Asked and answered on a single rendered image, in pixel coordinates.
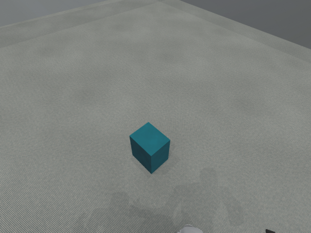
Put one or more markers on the carton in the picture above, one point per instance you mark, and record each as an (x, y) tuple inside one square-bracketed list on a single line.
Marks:
[(150, 147)]

